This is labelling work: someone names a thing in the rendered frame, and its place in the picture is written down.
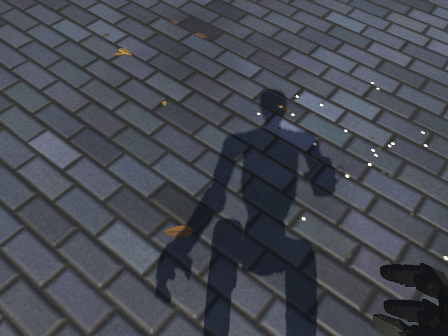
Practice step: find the right robot hand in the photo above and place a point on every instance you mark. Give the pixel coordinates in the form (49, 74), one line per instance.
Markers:
(432, 319)

